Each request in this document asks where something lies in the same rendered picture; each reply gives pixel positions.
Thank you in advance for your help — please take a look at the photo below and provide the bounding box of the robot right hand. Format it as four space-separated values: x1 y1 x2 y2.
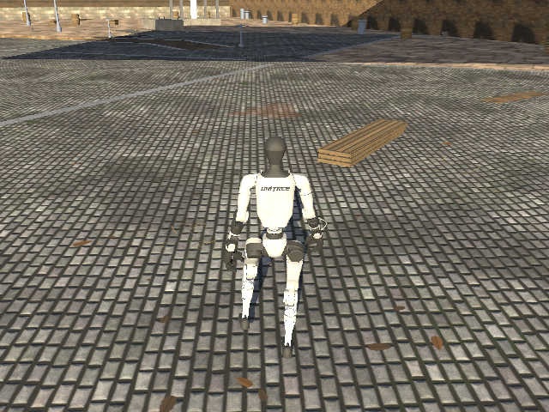
305 235 324 252

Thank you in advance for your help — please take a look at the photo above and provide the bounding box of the left robot upper arm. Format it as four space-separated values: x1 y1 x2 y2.
236 173 257 222

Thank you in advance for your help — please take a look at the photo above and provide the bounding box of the robot left hand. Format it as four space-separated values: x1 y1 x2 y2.
223 249 244 272

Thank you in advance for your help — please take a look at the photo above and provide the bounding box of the humanoid robot torso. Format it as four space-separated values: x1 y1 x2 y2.
255 169 295 258

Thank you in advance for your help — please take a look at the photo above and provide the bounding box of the right robot upper arm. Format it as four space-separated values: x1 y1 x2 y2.
293 173 316 220

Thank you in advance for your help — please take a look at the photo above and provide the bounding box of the left robot shin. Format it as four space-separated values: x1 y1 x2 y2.
241 264 254 318

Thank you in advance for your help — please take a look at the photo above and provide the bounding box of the robot right forearm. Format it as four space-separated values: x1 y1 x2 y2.
306 206 323 239

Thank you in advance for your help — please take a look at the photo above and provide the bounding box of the robot left forearm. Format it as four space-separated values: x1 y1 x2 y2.
226 209 244 251

